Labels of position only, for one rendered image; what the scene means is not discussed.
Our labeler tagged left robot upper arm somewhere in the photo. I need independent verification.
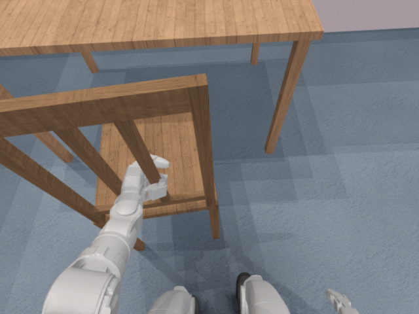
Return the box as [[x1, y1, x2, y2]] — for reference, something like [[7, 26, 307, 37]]
[[44, 267, 121, 314]]

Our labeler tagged left robot forearm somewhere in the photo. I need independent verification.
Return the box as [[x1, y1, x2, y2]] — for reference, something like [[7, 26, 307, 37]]
[[42, 192, 143, 314]]

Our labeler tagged table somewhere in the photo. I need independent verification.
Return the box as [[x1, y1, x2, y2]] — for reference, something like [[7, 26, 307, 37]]
[[0, 0, 324, 163]]

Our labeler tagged robot right foot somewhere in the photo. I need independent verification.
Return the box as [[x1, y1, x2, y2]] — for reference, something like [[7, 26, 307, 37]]
[[236, 272, 250, 314]]

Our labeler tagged chair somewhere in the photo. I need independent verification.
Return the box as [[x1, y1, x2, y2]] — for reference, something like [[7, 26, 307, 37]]
[[0, 73, 219, 251]]

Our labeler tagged robot right shin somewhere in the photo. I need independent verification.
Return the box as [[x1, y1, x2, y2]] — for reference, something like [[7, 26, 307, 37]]
[[244, 275, 263, 283]]

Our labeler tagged robot left hand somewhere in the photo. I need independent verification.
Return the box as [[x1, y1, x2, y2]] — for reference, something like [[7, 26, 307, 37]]
[[120, 154, 170, 202]]

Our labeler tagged robot right hand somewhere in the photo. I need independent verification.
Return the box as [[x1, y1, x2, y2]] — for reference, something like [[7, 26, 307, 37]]
[[325, 288, 359, 314]]

